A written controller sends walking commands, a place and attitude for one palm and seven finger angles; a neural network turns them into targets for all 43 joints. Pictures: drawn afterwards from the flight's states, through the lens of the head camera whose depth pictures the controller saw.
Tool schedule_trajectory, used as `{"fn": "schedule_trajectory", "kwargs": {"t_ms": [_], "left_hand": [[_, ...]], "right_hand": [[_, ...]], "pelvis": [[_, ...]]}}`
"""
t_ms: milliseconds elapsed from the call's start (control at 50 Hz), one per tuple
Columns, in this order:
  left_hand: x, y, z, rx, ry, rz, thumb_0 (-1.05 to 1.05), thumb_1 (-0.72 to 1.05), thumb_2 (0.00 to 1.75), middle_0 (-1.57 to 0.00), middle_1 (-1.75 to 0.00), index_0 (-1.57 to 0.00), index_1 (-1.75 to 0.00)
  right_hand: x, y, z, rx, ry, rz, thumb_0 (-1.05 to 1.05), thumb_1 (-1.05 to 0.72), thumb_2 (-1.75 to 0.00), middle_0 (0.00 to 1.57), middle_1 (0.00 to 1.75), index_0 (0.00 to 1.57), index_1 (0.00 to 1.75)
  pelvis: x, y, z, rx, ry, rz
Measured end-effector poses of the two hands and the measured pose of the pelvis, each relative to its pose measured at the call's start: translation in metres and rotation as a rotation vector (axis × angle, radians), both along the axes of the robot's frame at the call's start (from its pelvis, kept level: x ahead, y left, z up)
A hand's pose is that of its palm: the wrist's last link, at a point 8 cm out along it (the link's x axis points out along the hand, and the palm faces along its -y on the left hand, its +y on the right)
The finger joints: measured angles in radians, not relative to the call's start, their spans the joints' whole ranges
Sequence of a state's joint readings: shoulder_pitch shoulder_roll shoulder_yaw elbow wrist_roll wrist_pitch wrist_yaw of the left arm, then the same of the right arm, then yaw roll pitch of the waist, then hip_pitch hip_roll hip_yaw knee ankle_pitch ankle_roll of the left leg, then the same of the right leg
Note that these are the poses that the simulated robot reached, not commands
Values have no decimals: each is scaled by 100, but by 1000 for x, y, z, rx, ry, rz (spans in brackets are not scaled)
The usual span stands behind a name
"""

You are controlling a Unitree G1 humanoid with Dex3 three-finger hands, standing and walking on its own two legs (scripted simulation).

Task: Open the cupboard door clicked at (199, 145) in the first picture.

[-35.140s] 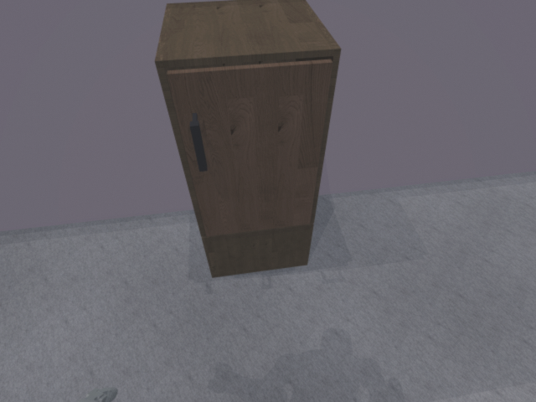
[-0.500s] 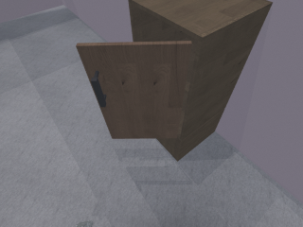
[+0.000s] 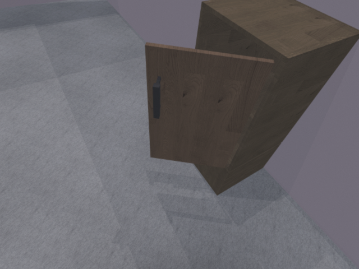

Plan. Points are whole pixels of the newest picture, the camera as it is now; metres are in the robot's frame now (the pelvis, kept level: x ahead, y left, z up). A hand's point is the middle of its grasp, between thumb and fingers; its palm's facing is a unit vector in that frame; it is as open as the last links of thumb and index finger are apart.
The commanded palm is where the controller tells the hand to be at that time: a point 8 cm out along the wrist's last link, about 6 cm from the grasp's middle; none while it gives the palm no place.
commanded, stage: come to a stop and stand still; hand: left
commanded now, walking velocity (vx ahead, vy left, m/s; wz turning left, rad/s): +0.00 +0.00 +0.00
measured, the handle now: (157, 98) +0.62 +0.13 -0.03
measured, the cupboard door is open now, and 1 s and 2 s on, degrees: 52 52 52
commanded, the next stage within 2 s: look again from close up in 0.60 s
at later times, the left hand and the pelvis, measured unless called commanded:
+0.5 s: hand out of the picture -0.03 +0.14 -0.18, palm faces +0.00 -0.99 -0.15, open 7.3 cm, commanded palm none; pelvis -0.03 -0.02 +0.00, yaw -1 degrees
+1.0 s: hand out of the picture -0.01 +0.15 -0.18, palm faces +0.01 -0.98 -0.21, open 7.4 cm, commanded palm none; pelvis -0.01 -0.01 -0.01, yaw -1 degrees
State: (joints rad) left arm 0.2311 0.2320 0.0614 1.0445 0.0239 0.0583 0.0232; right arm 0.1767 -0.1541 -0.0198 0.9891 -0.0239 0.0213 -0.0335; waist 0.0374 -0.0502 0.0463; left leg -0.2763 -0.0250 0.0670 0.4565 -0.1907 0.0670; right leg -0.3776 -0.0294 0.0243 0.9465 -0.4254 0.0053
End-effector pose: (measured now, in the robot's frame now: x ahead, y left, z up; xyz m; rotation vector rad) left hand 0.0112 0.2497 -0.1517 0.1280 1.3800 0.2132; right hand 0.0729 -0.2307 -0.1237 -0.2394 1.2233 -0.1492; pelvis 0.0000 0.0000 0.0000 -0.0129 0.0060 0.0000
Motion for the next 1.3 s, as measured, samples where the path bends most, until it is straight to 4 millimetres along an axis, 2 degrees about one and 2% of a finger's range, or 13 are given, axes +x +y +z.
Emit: {"fn": "schedule_trajectory", "kwargs": {"t_ms": [80,180,360,460,540,620,720,800,940,1080,1180,1300], "left_hand": [[-24,-2,6,1,61,-10,1,91,89,-19,-30,-20,-30],[-37,-15,4,4,73,-34,1,91,89,-19,-30,-20,-30],[-35,-52,2,-51,24,-67,1,91,89,-20,-30,-20,-30],[-37,-60,-1,-64,26,-74,2,93,89,-20,-30,-20,-30],[-42,-64,-1,-68,36,-66,2,92,89,-20,-30,-20,-30],[-50,-66,1,-65,59,-56,1,92,89,-20,-30,-20,-30],[-58,-69,2,-57,84,-52,1,91,89,-20,-30,-20,-30],[-56,-66,1,-45,71,-72,1,91,89,-20,-30,-20,-30],[-33,-52,1,-8,-7,-60,1,91,89,-20,-30,-20,-30],[-13,-46,0,-3,-56,-85,1,91,89,-20,-30,-20,-30],[-9,-45,-2,-13,-66,-93,1,91,89,-20,-30,-20,-30],[-17,-45,-4,-28,-49,-93,1,91,89,-20,-30,-20,-30]], "right_hand": [[-11,9,-5,30,8,-25,0,-92,-90,21,30,20,30],[-36,5,-18,64,40,-66,0,-92,-90,21,30,20,30],[-95,-11,-21,60,142,-126,0,-92,-90,20,30,20,30],[-125,-14,-18,53,204,-148,1,-91,-90,20,30,19,30],[-141,-11,-19,61,254,-153,1,-91,-90,20,30,19,30],[-149,-6,-20,77,283,-154,1,-91,-90,20,30,19,30],[-143,-1,-23,98,281,-144,1,-91,-90,20,30,19,30],[-123,1,-30,116,215,-119,1,-91,-90,20,30,19,30],[-89,-3,-37,96,125,-82,3,-93,-90,20,30,20,30],[-65,-12,-28,69,50,-79,2,-93,-90,20,30,19,30],[-56,-14,-21,54,24,-72,1,-92,-90,20,30,19,30],[-56,-15,-17,45,26,-66,1,-91,-90,20,30,19,30]], "pelvis": [[-5,3,2,5,11,-12],[-13,-3,-3,37,13,-24],[-21,-12,0,19,-34,-15],[-24,-18,0,17,-43,-14],[-26,-20,0,15,-38,-10],[-26,-22,0,16,-33,-8],[-23,-24,0,9,-26,-8],[-21,-20,-6,-11,-16,0],[-11,-14,-10,1,-24,-4],[-9,-15,-9,13,-25,-20],[-11,-16,-8,13,-25,-25],[-14,-17,-7,9,-26,-26]]}}
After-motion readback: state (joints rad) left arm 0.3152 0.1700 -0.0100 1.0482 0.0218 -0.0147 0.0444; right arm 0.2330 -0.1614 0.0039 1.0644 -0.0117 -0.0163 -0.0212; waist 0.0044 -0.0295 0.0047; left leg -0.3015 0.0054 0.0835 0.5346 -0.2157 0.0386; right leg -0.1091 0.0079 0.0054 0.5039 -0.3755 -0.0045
